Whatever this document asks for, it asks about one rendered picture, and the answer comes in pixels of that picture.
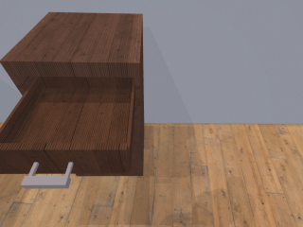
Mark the cabinet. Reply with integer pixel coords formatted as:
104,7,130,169
0,12,145,176

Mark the handle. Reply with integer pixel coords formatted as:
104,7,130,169
21,162,74,189

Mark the drawer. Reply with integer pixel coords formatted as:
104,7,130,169
0,77,136,174

